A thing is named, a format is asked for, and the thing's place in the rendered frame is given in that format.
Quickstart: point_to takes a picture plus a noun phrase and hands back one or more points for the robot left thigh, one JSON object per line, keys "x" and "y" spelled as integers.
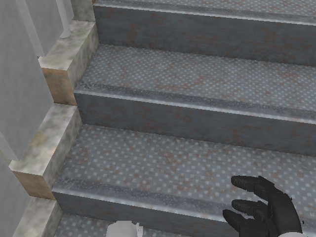
{"x": 125, "y": 228}

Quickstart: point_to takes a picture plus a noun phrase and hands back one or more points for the right robot hand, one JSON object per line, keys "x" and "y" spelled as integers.
{"x": 272, "y": 220}

